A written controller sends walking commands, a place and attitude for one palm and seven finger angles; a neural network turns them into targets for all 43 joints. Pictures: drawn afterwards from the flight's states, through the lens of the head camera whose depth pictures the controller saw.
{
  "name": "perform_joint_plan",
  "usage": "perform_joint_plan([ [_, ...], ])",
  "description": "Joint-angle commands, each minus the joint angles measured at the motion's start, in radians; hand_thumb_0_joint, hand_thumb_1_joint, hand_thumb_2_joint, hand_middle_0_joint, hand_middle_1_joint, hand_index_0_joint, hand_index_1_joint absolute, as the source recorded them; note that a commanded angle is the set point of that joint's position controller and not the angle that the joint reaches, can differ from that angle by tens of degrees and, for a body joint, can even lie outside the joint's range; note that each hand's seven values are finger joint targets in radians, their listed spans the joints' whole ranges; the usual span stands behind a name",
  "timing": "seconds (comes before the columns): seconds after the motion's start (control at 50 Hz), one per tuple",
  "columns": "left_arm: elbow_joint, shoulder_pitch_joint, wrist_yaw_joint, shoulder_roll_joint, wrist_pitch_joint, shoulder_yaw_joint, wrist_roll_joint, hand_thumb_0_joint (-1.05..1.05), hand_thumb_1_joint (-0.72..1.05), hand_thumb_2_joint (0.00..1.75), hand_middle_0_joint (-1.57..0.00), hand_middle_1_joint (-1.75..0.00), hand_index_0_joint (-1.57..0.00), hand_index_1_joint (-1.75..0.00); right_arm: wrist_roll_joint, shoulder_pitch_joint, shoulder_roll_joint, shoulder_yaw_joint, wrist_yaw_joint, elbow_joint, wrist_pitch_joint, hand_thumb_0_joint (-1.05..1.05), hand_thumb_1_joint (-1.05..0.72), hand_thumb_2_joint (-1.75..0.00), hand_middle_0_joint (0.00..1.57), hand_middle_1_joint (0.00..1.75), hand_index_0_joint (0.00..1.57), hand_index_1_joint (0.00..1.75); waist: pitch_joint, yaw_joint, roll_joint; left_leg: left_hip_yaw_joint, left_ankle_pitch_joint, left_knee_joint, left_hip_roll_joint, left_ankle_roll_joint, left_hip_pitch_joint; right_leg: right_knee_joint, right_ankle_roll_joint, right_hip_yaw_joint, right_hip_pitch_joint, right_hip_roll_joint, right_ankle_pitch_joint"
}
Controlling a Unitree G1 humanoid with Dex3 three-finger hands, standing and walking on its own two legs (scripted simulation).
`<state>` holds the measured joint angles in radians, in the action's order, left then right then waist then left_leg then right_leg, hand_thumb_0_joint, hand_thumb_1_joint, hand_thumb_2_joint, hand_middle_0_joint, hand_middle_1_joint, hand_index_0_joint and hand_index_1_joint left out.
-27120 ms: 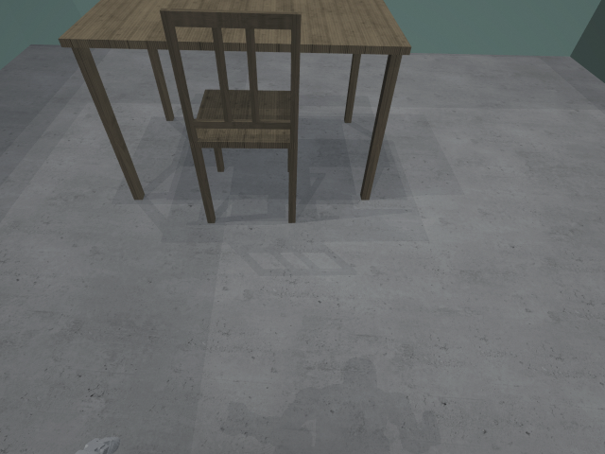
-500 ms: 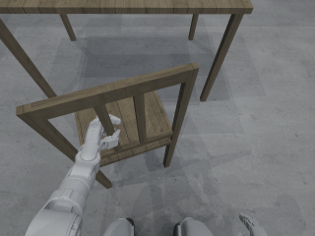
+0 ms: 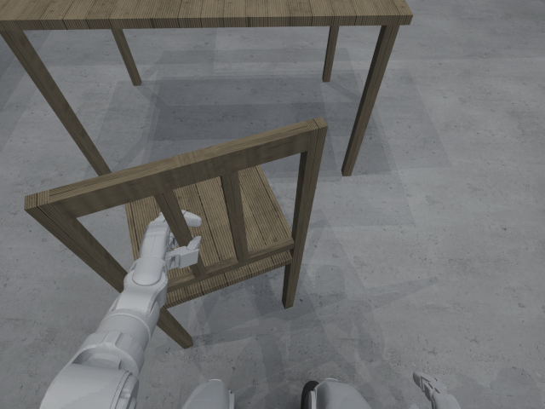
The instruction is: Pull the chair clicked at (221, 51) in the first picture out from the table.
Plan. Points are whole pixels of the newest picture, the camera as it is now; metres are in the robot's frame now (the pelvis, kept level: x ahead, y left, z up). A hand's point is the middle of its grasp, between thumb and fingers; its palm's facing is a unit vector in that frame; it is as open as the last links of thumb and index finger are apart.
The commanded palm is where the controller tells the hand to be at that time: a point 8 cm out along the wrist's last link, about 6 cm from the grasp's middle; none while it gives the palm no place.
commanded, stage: stop walking, hand still on the chair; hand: left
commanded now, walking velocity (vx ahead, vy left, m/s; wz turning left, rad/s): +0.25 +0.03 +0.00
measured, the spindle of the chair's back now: (184, 239) +0.39 +0.17 -0.07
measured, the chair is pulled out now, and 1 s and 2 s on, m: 0.52 0.60 0.60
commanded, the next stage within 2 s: open the thumb and straighten the fingers in 0.88 s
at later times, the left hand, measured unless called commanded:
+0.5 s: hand (187, 289) +0.29 +0.15 -0.04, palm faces +0.06 -0.97 -0.22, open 5.7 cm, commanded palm +0.27 +0.19 -0.03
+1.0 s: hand (186, 290) +0.29 +0.15 -0.04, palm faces +0.05 -0.97 -0.22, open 5.7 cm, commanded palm +0.26 +0.20 -0.02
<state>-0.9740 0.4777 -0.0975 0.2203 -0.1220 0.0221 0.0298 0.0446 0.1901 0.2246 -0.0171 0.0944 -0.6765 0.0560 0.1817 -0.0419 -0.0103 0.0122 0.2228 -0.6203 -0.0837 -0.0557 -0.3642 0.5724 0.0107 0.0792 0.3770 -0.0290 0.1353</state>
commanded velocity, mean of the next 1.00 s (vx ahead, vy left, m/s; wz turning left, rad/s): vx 0.04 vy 0.00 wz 0.00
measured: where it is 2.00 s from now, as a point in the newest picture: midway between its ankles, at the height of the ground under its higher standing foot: outside the picture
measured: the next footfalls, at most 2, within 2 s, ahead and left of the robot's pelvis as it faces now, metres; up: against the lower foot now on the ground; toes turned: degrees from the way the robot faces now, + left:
left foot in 0.16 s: +0.01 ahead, +0.13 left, +0.00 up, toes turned +1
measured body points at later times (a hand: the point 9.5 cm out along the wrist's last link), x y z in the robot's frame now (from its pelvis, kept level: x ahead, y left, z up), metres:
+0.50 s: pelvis +0.01 -0.01 +0.01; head +0.02 -0.03 +0.46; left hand +0.28 +0.20 -0.03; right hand +0.11 -0.25 -0.11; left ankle -0.03 +0.13 -0.72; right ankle +0.08 -0.12 -0.72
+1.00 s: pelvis +0.02 +0.00 +0.02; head +0.03 -0.01 +0.47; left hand +0.28 +0.20 -0.03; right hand +0.15 -0.25 -0.10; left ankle -0.03 +0.13 -0.72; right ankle +0.08 -0.12 -0.72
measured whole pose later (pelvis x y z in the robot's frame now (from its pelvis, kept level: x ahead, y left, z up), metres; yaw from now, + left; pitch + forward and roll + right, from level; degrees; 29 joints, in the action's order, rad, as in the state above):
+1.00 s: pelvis +0.02 +0.00 +0.02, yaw +0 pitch -2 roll +0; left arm -0.66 0.06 -0.11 0.16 -0.06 -0.03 0.02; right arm 0.04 0.21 0.22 -0.03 0.12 -0.66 0.05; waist 0.04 -0.02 -0.02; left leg -0.01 0.32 -0.42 -0.02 -0.02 -0.07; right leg 0.45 0.01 0.06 0.27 -0.03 0.15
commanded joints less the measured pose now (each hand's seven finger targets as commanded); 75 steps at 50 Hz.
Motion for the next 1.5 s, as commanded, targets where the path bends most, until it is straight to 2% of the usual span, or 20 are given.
perform_joint_plan([
  [0.0, 0.318, 0.269, -0.014, 0.222, -0.062, 0.055, -0.003, 0.00, 0.90, 0.90, -0.50, -1.45, -0.50, -1.45, 0.014, 0.000, 0.132, 0.047, 0.026, 0.099, -0.045, 0.00, -0.90, -0.90, 0.20, 0.30, 0.20, 0.30, -0.445, 0.023, 0.120, -0.023, 0.260, -0.182, 0.061, 0.035, 0.207, -0.354, 0.100, -0.271, 0.037, -0.302, 0.554],
  [0.04, 0.302, 0.235, -0.019, 0.194, -0.034, 0.050, -0.006, 0.00, 0.90, 0.90, -0.50, -1.45, -0.50, -1.45, -0.004, -0.001, 0.127, 0.034, 0.031, 0.077, -0.047, 0.00, -0.90, -0.90, 0.20, 0.30, 0.20, 0.30, -0.430, 0.015, 0.139, -0.024, 0.252, -0.291, 0.079, 0.041, 0.224, -0.358, 0.108, -0.230, 0.087, -0.298, 0.562],
  [0.1, 0.320, 0.176, -0.016, 0.166, -0.018, 0.056, -0.002, 0.00, 0.90, 0.90, -0.50, -1.45, -0.50, -1.45, -0.016, 0.009, 0.113, 0.016, 0.032, 0.063, -0.078, 0.00, -0.90, -0.90, 0.20, 0.30, 0.20, 0.30, -0.404, 0.002, 0.128, -0.016, 0.208, 0.041, 0.063, 0.064, 0.246, -0.270, 0.059, -0.143, -0.019, -0.230, 0.481],
  [0.16, 0.365, 0.107, -0.013, 0.139, -0.033, 0.045, -0.005, 0.00, 0.90, 0.90, -0.50, -1.45, -0.50, -1.45, -0.025, 0.007, 0.164, 0.028, 0.042, 0.071, -0.091, 0.00, -0.90, -0.90, 0.20, 0.30, 0.20, 0.30, -0.285, 0.039, -0.178, 0.229, 0.206, 0.395, -0.106, 0.149, 0.096, 0.017, -0.023, -0.059, -0.122, -0.046, 0.277],
  [0.2, 0.362, 0.114, -0.001, 0.070, -0.026, -0.010, -0.015, 0.00, 0.90, 0.90, -0.50, -1.45, -0.50, -1.45, -0.026, -0.034, 0.117, 0.017, 0.032, 0.073, -0.076, 0.00, -0.90, -0.90, 0.20, 0.30, 0.20, 0.30, -0.297, 0.040, -0.250, 0.241, 0.094, 0.395, -0.140, 0.180, 0.038, 0.071, -0.023, -0.059, -0.216, -0.039, 0.186],
  [0.24, 0.366, 0.087, 0.006, 0.090, -0.033, 0.015, -0.018, 0.00, 0.90, 0.90, -0.50, -1.45, -0.50, -1.45, -0.025, -0.004, 0.136, 0.031, 0.024, 0.069, -0.078, 0.00, -0.90, -0.90, 0.20, 0.30, 0.20, 0.30, -0.334, 0.038, -0.137, 0.157, -0.129, 0.276, -0.095, 0.144, 0.123, -0.083, -0.015, -0.069, -0.282, -0.041, 0.079],
  [0.3, 0.379, 0.042, 0.008, 0.079, -0.041, -0.009, -0.019, 0.00, 0.90, 0.90, -0.50, -1.45, -0.50, -1.45, -0.015, 0.007, 0.137, 0.040, 0.021, 0.072, -0.095, 0.00, -0.90, -0.90, 0.20, 0.30, 0.20, 0.30, -0.381, 0.017, 0.037, 0.063, -0.180, 0.212, -0.017, 0.077, 0.176, -0.157, 0.019, -0.154, -0.351, -0.103, -0.158],
  [0.36, 0.387, -0.002, -0.001, 0.093, -0.042, -0.008, -0.014, 0.00, 0.90, 0.90, -0.50, -1.45, -0.50, -1.45, -0.008, 0.017, 0.141, 0.042, 0.028, 0.058, -0.106, 0.00, -0.90, -0.90, 0.20, 0.30, 0.20, 0.30, -0.285, 0.016, -0.046, 0.050, -0.040, 0.262, -0.006, 0.062, 0.168, -0.197, 0.030, -0.165, -0.244, -0.099, 0.001],
  [0.5, 0.429, -0.115, -0.021, 0.111, -0.039, 0.027, -0.017, 0.00, 0.90, 0.90, -0.50, -1.45, -0.50, -1.45, -0.011, -0.004, 0.126, 0.038, 0.031, 0.086, -0.102, 0.00, -0.90, -0.90, 0.20, 0.30, 0.20, 0.30, -0.374, 0.026, 0.031, 0.024, -0.118, 0.245, -0.005, 0.063, 0.218, -0.184, 0.024, -0.166, -0.315, -0.115, -0.144],
  [0.94, 0.529, -0.192, -0.022, 0.082, -0.013, -0.003, -0.011, 0.00, 0.90, 0.90, -0.50, -1.45, -0.50, -1.45, -0.012, -0.046, 0.120, 0.031, 0.033, 0.139, -0.049, 0.00, -0.90, -0.90, 0.20, 0.30, 0.20, 0.30, -0.366, 0.030, -0.010, 0.037, -0.200, 0.262, -0.020, 0.056, 0.215, -0.149, 0.028, -0.125, -0.324, -0.105, -0.220],
  [0.96, 0.561, -0.227, -0.028, 0.141, -0.017, 0.045, -0.008, 0.00, 0.90, 0.90, -0.50, -1.45, -0.50, -1.45, -0.012, -0.048, 0.129, 0.037, 0.036, 0.137, -0.051, 0.00, -0.90, -0.90, 0.20, 0.30, 0.20, 0.30, -0.356, 0.035, -0.036, 0.038, -0.190, 0.268, -0.018, 0.056, 0.207, -0.159, 0.026, -0.127, -0.326, -0.107, -0.218],
  [0.98, 0.479, -0.296, -0.004, 0.031, 0.027, -0.035, 0.003, 0.00, 0.78, 0.84, -0.50, -1.45, -0.50, -1.45, 0.022, -0.033, 0.157, 0.039, -0.005, 0.135, -0.064, 0.00, -0.90, -0.90, 0.20, 0.30, 0.20, 0.30, -0.296, -0.028, 0.066, 0.007, -0.134, 0.228, 0.037, 0.057, 0.053, -0.111, 0.020, -0.043, -0.239, -0.050, -0.152],
  [1.0, 0.577, -0.250, 0.007, 0.075, 0.019, 0.013, 0.010, 0.00, 0.66, 0.78, -0.50, -1.45, -0.50, -1.45, 0.016, -0.043, 0.164, 0.044, -0.021, 0.156, -0.079, 0.00, -0.90, -0.90, 0.20, 0.30, 0.20, 0.30, -0.333, 0.002, 0.113, 0.007, -0.105, 0.202, 0.047, 0.064, 0.002, -0.090, 0.023, -0.041, -0.238, -0.047, -0.134],
  [1.06, 0.660, -0.302, 0.016, 0.123, 0.021, 0.053, 0.004, 0.00, 0.30, 0.61, -0.50, -1.45, -0.50, -1.45, 0.007, -0.043, 0.156, 0.052, -0.042, 0.171, -0.113, 0.00, -0.90, -0.90, 0.20, 0.30, 0.20, 0.30, -0.379, 0.016, -0.017, -0.006, -0.040, 0.162, 0.070, 0.061, -0.036, -0.066, 0.023, -0.059, -0.221, -0.042, -0.061],
  [1.16, 0.718, -0.291, 0.026, 0.056, 0.075, -0.015, -0.004, 0.00, -0.31, 0.32, -0.50, -1.45, -0.50, -1.45, 0.000, -0.018, 0.158, 0.050, -0.058, 0.186, -0.156, 0.00, -0.90, -0.90, 0.20, 0.30, 0.20, 0.30, -0.416, -0.006, -0.031, 0.000, -0.018, 0.106, 0.078, 0.059, -0.084, -0.022, 0.018, -0.034, -0.140, -0.027, -0.013],
  [1.18, 0.724, -0.294, 0.028, 0.053, 0.088, -0.011, -0.001, 0.00, -0.43, 0.26, -0.47, -1.38, -0.47, -1.38, -0.002, -0.013, 0.164, 0.053, -0.058, 0.187, -0.162, 0.00, -0.90, -0.90, 0.20, 0.30, 0.20, 0.30, -0.432, -0.003, -0.020, -0.002, -0.021, 0.095, 0.080, 0.060, -0.090, -0.010, 0.015, -0.031, -0.132, -0.025, -0.013],
  [1.2, 0.741, -0.292, 0.022, 0.175, 0.099, 0.095, -0.002, 0.00, -0.55, 0.20, -0.45, -1.30, -0.45, -1.30, -0.002, -0.005, 0.179, 0.058, -0.055, 0.188, -0.162, 0.00, -0.90, -0.90, 0.20, 0.30, 0.20, 0.30, -0.462, 0.013, -0.022, -0.001, -0.018, 0.086, 0.081, 0.061, -0.104, 0.003, 0.014, -0.042, -0.155, -0.029, -0.019],
  [1.38, 0.834, -0.359, 0.050, 0.042, 0.163, 0.001, 0.026, 0.00, -0.55, 0.20, -0.22, -0.65, -0.22, -0.65, -0.006, 0.005, 0.181, 0.057, -0.044, 0.220, -0.204, 0.00, -0.90, -0.90, 0.20, 0.30, 0.20, 0.30, -0.477, -0.011, 0.050, 0.004, -0.069, 0.018, 0.082, 0.059, -0.144, 0.072, 0.007, -0.015, -0.093, -0.021, -0.070],
  [1.46, 0.892, -0.343, 0.045, 0.095, 0.181, 0.029, 0.004, 0.00, -0.55, 0.20, -0.13, -0.36, -0.13, -0.36, -0.010, 0.014, 0.185, 0.057, -0.036, 0.225, -0.218, 0.00, -0.90, -0.90, 0.20, 0.30, 0.20, 0.30, -0.496, -0.005, 0.005, 0.012, -0.090, -0.010, 0.085, 0.056, -0.143, 0.100, 0.010, -0.016, -0.073, -0.023, -0.075],
  [1.48, 0.870, -0.377, 0.039, 0.195, 0.185, 0.125, -0.001, 0.00, -0.55, 0.20, -0.10, -0.29, -0.10, -0.29, -0.014, 0.032, 0.190, 0.059, -0.033, 0.222, -0.214, 0.00, -0.90, -0.90, 0.20, 0.30, 0.20, 0.30, -0.500, 0.009, 0.015, 0.013, -0.098, -0.013, 0.087, 0.056, -0.155, 0.109, 0.010, -0.018, -0.089, -0.023, -0.082],
])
